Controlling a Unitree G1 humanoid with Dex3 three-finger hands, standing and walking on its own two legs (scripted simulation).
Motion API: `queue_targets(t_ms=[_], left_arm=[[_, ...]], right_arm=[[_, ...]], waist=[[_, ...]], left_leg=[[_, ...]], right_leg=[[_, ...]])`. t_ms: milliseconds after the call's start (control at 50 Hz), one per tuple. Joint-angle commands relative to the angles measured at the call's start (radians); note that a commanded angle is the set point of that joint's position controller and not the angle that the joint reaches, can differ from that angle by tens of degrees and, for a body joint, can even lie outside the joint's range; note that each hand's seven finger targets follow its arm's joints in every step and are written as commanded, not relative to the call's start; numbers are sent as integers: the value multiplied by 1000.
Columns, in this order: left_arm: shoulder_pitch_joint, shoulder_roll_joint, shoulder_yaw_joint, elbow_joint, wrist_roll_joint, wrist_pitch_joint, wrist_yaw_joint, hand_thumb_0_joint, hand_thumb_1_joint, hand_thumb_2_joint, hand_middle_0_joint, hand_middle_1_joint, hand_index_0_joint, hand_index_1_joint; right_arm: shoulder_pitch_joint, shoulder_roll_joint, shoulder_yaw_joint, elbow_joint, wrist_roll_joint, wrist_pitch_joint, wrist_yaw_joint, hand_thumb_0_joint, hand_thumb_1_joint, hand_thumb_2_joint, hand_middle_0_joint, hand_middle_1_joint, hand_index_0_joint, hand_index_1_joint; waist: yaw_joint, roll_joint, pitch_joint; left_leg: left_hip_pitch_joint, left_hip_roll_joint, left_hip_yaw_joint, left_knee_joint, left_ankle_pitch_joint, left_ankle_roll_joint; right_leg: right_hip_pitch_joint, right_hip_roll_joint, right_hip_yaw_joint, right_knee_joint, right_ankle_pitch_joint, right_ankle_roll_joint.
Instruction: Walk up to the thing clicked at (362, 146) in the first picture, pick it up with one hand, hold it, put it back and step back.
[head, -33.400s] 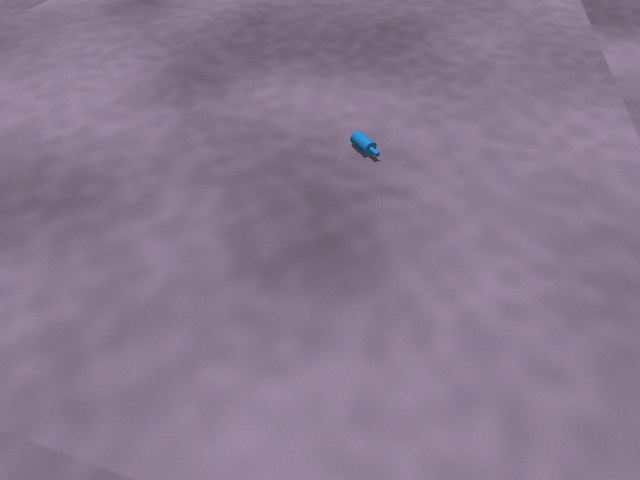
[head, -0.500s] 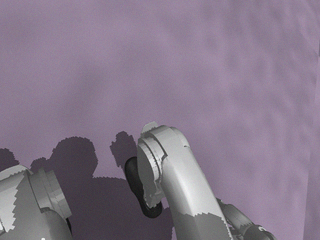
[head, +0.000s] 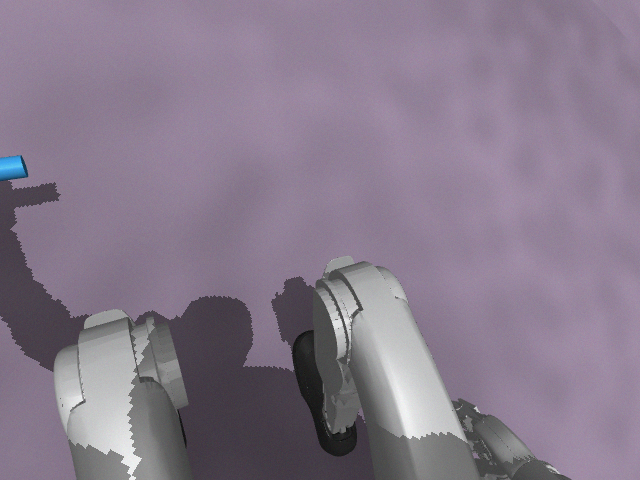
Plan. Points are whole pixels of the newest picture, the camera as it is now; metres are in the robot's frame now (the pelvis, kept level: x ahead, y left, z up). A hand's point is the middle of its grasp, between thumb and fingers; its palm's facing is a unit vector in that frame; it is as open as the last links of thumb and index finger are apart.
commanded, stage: settle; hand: left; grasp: from above
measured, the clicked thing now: out of the picture +0.47 +0.37 -0.21
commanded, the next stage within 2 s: lift in 0.32 s
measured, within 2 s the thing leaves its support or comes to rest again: neither
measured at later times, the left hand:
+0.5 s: hand out of the picture +0.45 +0.37 -0.12, palm faces -0.44 -0.10 -0.89, open 9.9 cm
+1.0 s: hand out of the picture +0.38 +0.37 +0.01, palm faces -0.45 -0.15 -0.88, open 9.9 cm
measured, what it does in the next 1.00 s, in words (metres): rises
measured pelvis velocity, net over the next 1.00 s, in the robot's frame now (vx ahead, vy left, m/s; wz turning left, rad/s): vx -0.01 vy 0.00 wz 0.13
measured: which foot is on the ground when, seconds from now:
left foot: down 0.00-1.00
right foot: down 0.00-1.00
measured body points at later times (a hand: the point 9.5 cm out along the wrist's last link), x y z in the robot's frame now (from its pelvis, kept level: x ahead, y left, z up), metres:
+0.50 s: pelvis -0.01 -0.01 +0.02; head +0.23 +0.10 +0.38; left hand +0.47 +0.37 -0.07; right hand +0.06 -0.28 -0.07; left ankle +0.06 +0.12 -0.28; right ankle +0.11 -0.13 -0.28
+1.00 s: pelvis -0.01 +0.00 +0.11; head +0.18 +0.08 +0.50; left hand +0.40 +0.37 +0.06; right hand +0.13 -0.26 -0.01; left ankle +0.06 +0.12 -0.28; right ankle +0.11 -0.13 -0.28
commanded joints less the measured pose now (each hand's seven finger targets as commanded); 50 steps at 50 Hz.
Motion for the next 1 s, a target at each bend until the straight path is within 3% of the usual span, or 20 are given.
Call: queue_targets(t_ms=[0,40,120,200,260,340,360,380,400,420,440,460,500,540,680,740,780,820,840,980], left_arm=[[-293,195,-3,-184,-39,10,-27,0,800,559,-1119,-556,-1149,-527],[-314,214,0,-220,-32,2,-55,0,780,556,-1110,-546,-1139,-519],[-324,221,10,-233,-39,-14,-93,0,757,571,-1101,-554,-1126,-531],[-342,259,42,-277,-35,-31,-96,0,753,581,-1095,-557,-1119,-535],[-343,267,46,-269,-27,-36,-100,0,739,595,-1085,-562,-1107,-542],[-364,259,42,-308,-19,-35,-106,0,750,645,-1090,-584,-1106,-568],[-361,258,43,-306,-21,-33,-107,0,734,586,-1107,-614,-1136,-585],[-359,258,48,-308,-26,-30,-106,0,670,606,-1027,-534,-1056,-505],[-318,245,45,-283,-36,-23,-113,0,700,541,-1065,-599,-1100,-564],[-339,246,45,-323,-47,-23,-119,0,641,579,-991,-519,-1020,-488],[-317,237,41,-307,-45,-15,-127,0,656,539,-1040,-575,-1069,-546],[-325,239,44,-337,-51,-12,-136,0,623,562,-976,-495,-995,-477],[-320,228,38,-374,-64,-1,-155,0,699,562,-1044,-568,-1073,-538],[-267,213,46,-364,-93,13,-174,0,760,576,-1089,-563,-1118,-533],[-202,188,60,-526,-149,25,-241,0,767,555,-1096,-524,-1122,-497],[-174,151,44,-578,-166,14,-274,0,757,575,-1100,-517,-1121,-495],[-125,176,70,-595,-172,6,-288,0,767,556,-1097,-516,-1121,-492],[-122,125,47,-650,-194,-3,-299,0,740,590,-1080,-529,-1099,-510],[-117,134,63,-669,-198,-3,-298,0,748,579,-1071,-546,-1096,-520],[26,37,19,-763,-244,22,-305,0,770,560,-1071,-548,-1102,-516]], right_arm=[[214,-294,-120,-7,30,37,-22,0,-907,-902,199,300,199,300],[224,-286,-124,-7,37,54,-31,0,-908,-902,200,300,199,300],[226,-272,-129,-22,44,77,-50,0,-909,-902,199,300,199,300],[226,-262,-133,-26,48,95,-69,0,-906,-901,200,300,199,300],[229,-261,-132,-21,49,106,-82,0,-905,-901,200,300,199,300],[238,-252,-137,-21,54,118,-90,0,-903,-899,200,300,199,300],[240,-252,-142,-21,55,122,-92,0,-939,-915,198,300,199,300],[244,-252,-141,-19,55,126,-94,0,-883,-892,201,300,200,300],[243,-250,-147,-22,58,126,-95,0,-935,-913,199,300,199,300],[244,-249,-149,-20,60,129,-97,0,-885,-892,201,300,200,300],[258,-250,-155,-18,61,131,-98,0,-934,-913,199,300,199,300],[257,-253,-159,-17,65,133,-100,0,-886,-892,201,300,200,300],[262,-237,-168,-20,75,139,-101,0,-914,-906,199,300,199,300],[271,-240,-181,-19,81,143,-103,0,-912,-905,200,300,200,300],[266,-209,-213,-31,112,161,-121,0,-909,-904,200,300,200,300],[264,-197,-222,-30,122,164,-130,0,-908,-904,200,300,200,300],[251,-201,-232,-36,130,169,-138,0,-909,-904,200,300,199,300],[240,-187,-234,-46,134,167,-143,0,-907,-904,200,300,200,300],[240,-191,-243,-45,139,167,-147,0,-905,-903,200,300,200,300],[209,-159,-257,-57,162,157,-167,0,-897,-900,200,300,200,300]], waist=[[-29,476,-640],[-23,452,-697],[-18,419,-695],[5,421,-746],[9,431,-720],[16,486,-761],[20,477,-772],[19,480,-771],[27,453,-760],[30,473,-780],[31,454,-788],[37,473,-791],[45,485,-848],[55,456,-822],[101,430,-888],[101,415,-875],[121,398,-865],[118,406,-890],[124,394,-892],[141,354,-853]], left_leg=[[564,22,93,-304,235,1],[565,18,105,-302,244,7],[548,14,114,-312,214,11],[566,9,136,-312,227,13],[557,2,143,-324,217,12],[633,8,134,-356,236,4],[635,7,141,-358,229,8],[619,3,143,-367,222,8],[619,3,145,-373,211,11],[619,2,151,-377,211,12],[639,4,147,-380,221,12],[644,0,144,-392,229,9],[678,5,144,-420,228,13],[685,2,143,-435,235,14],[735,-3,159,-514,223,24],[772,4,148,-555,208,25],[793,0,139,-587,196,25],[838,5,136,-614,210,26],[856,3,127,-629,207,25],[952,20,123,-774,165,29]], right_leg=[[268,18,-99,-206,249,-94],[315,19,-89,-214,259,-91],[330,15,-74,-236,223,-94],[351,15,-63,-249,224,-96],[336,11,-60,-259,209,-100],[310,8,-61,-247,223,-103],[314,9,-57,-258,219,-102],[324,6,-58,-262,214,-100],[324,6,-55,-271,206,-100],[334,3,-53,-275,206,-99],[344,4,-51,-283,214,-100],[328,0,-52,-280,216,-104],[357,1,-45,-284,223,-98],[353,-2,-42,-303,220,-101],[418,-11,-4,-367,217,-99],[427,-13,2,-393,212,-98],[431,-16,7,-411,200,-101],[454,-15,12,-430,213,-98],[449,-19,12,-440,209,-98],[573,-16,18,-553,204,-82]])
